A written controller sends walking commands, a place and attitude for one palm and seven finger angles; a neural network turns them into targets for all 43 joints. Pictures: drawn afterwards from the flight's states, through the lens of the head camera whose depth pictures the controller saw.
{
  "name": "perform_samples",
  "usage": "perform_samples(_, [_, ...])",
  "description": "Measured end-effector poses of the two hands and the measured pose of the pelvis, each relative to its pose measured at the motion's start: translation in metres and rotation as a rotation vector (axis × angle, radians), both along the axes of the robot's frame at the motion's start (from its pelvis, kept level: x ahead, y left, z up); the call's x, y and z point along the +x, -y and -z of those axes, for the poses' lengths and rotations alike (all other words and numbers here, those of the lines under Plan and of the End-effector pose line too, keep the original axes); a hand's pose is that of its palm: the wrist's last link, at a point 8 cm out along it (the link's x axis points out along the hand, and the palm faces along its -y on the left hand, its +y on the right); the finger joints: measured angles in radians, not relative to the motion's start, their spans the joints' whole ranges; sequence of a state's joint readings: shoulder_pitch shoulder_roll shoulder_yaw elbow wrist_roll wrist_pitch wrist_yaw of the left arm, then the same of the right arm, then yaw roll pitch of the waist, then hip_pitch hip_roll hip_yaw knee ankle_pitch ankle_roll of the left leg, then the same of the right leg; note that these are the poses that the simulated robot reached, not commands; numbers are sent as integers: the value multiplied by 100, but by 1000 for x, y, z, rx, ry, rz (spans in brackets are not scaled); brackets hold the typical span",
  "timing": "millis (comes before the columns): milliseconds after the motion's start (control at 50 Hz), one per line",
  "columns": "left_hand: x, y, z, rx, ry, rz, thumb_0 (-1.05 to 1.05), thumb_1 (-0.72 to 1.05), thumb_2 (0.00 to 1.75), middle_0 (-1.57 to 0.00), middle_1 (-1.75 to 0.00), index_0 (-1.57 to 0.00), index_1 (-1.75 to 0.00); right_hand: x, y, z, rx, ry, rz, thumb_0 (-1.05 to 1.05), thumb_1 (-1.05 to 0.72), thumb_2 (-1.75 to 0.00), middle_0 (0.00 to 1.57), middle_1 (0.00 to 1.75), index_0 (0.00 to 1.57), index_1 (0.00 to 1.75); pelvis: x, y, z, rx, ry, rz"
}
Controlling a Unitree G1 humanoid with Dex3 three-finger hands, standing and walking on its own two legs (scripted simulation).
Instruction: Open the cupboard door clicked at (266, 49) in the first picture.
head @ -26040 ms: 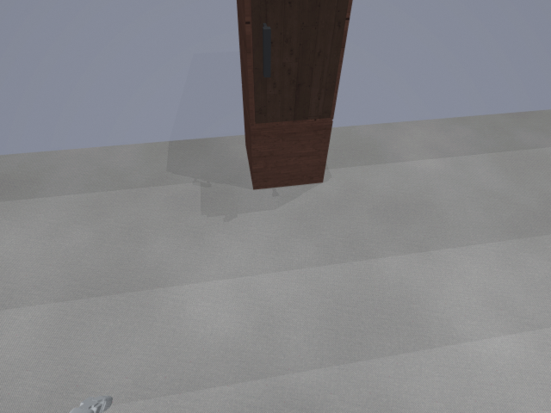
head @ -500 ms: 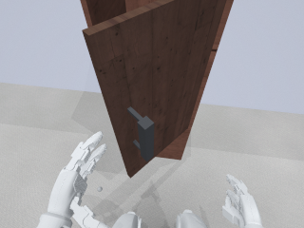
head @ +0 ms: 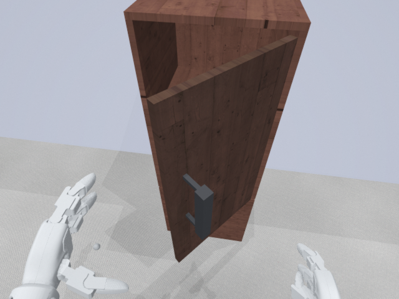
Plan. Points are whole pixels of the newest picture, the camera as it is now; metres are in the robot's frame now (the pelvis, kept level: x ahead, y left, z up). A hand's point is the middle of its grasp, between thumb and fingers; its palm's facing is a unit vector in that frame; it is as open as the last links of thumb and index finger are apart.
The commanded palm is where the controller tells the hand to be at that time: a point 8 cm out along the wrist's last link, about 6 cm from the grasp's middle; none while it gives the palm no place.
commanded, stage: draw the hand back to the body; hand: left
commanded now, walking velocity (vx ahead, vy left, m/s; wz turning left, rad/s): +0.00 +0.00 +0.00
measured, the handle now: (196, 207) +0.31 +0.04 +0.02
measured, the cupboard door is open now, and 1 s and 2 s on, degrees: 50 50 50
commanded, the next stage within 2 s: step back with the hand held close in 0.96 s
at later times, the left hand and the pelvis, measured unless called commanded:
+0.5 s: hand (45, 202) +0.20 +0.24 +0.19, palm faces +0.40 -0.81 -0.42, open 10.0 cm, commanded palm +0.15 +0.28 +0.21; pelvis +0.01 -0.01 +0.04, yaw -1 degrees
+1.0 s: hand (37, 199) +0.19 +0.23 +0.21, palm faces +0.45 -0.80 -0.41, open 7.4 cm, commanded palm +0.15 +0.27 +0.22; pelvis +0.00 -0.02 +0.05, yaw -1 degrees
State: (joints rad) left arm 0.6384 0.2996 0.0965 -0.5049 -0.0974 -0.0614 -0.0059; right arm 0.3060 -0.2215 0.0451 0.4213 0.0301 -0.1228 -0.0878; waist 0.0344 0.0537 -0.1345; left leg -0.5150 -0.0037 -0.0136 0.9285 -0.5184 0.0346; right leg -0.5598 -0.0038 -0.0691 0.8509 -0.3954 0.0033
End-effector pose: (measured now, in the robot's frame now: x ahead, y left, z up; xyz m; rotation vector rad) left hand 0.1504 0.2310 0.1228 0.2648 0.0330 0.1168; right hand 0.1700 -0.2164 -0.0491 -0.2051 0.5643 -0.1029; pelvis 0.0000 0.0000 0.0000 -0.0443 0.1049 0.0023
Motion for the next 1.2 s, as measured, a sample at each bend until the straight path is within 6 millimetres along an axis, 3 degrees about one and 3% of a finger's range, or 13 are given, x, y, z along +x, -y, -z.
perform_samples(260, [1, -27, -40, 150, 26, -200, -1, 5, 54, -18, -30, -17, -30, 3, -7, -6, 10, -58, -28, 1, -90, -89, 20, 30, 20, 30, 8, 1, -26, 16, 91, -1])
perform_samples(400, [7, -35, -72, 195, 123, -237, 0, 29, 64, -19, -30, -18, -30, 9, 0, -12, 9, -55, -29, 1, -90, -89, 20, 30, 20, 30, 12, 5, -36, 23, 129, 6])
perform_samples(640, [6, -52, -107, 254, 232, -314, 1, 70, 82, -20, -30, -20, -30, 18, 17, -22, -9, -54, -29, 1, -90, -89, 20, 30, 20, 30, 11, 15, -45, 27, 172, 13])
perform_samples(860, [4, -39, -93, 208, 176, -292, 1, 87, 89, -21, -30, -21, -30, 11, 25, -21, -6, -84, -18, 1, -90, -89, 20, 30, 20, 30, 7, 21, -49, 30, 187, 19])
perform_samples(1200, [4, -47, -107, 280, 231, -282, 1, 89, 90, -21, -30, -21, -30, -5, 29, -22, 2, -104, 7, 1, -90, -89, 20, 30, 20, 30, -7, 21, -50, 23, 161, 28])
